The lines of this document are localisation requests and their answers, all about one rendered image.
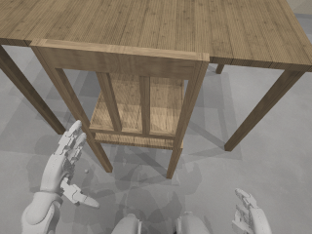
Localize left robot forearm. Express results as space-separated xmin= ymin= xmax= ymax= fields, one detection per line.
xmin=20 ymin=190 xmax=63 ymax=234

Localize right robot hand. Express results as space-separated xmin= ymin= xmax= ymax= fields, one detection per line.
xmin=232 ymin=188 xmax=272 ymax=234

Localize left robot hand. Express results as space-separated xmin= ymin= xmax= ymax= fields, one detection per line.
xmin=40 ymin=120 xmax=100 ymax=210

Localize left robot thigh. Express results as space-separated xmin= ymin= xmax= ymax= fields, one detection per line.
xmin=111 ymin=216 xmax=142 ymax=234

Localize robot thigh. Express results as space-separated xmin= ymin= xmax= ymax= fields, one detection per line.
xmin=176 ymin=214 xmax=211 ymax=234
xmin=111 ymin=216 xmax=142 ymax=234

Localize chair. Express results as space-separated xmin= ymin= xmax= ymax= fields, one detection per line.
xmin=29 ymin=38 xmax=210 ymax=179

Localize right robot thigh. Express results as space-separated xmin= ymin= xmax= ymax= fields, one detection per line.
xmin=176 ymin=214 xmax=211 ymax=234

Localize table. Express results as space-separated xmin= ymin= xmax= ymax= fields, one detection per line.
xmin=0 ymin=0 xmax=312 ymax=152

